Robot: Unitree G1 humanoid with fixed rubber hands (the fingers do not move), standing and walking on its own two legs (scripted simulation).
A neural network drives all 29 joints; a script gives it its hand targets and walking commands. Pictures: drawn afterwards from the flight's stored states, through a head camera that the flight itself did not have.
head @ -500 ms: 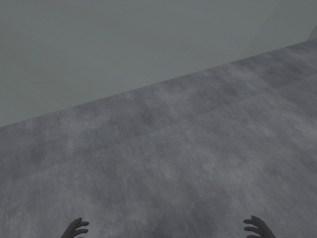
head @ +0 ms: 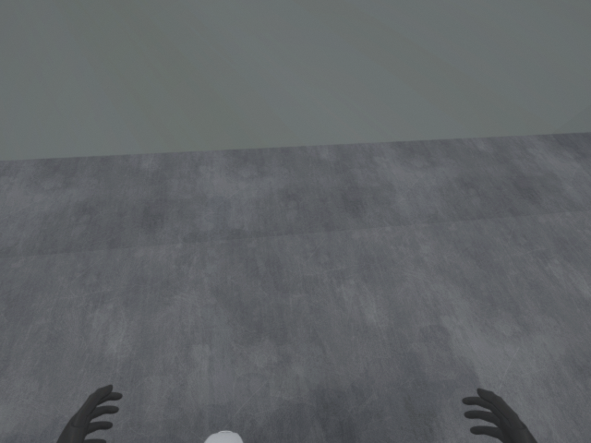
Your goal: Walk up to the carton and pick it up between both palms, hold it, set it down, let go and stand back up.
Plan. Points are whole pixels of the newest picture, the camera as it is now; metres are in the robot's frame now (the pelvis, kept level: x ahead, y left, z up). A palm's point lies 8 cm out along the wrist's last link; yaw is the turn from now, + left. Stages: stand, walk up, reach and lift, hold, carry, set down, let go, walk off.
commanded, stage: walk up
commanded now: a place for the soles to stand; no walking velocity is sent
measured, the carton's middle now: out of the picture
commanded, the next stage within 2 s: none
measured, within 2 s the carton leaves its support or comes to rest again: neither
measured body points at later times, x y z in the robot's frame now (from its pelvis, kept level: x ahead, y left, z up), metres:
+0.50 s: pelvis -0.03 +0.07 +0.03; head -0.04 +0.05 +0.48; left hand -0.05 +0.39 -0.05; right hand +0.17 -0.14 -0.09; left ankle -0.02 +0.22 -0.63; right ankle +0.04 +0.01 -0.71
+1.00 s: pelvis -0.10 +0.21 +0.02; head -0.13 +0.25 +0.47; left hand -0.22 +0.49 -0.11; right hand +0.15 +0.04 -0.07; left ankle -0.16 +0.29 -0.71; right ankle +0.04 +0.12 -0.65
